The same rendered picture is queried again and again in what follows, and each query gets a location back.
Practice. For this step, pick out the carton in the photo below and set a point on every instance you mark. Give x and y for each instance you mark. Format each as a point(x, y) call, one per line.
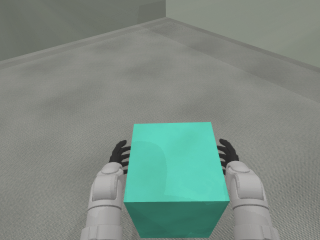
point(175, 185)

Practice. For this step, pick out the right robot hand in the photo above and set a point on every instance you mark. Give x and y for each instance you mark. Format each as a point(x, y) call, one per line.
point(230, 153)

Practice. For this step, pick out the robot left forearm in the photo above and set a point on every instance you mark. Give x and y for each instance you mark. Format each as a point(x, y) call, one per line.
point(103, 220)

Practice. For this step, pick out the robot right forearm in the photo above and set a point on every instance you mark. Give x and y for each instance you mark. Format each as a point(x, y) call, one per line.
point(249, 204)

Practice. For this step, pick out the left robot hand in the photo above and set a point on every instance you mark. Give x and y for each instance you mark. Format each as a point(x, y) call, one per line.
point(117, 155)

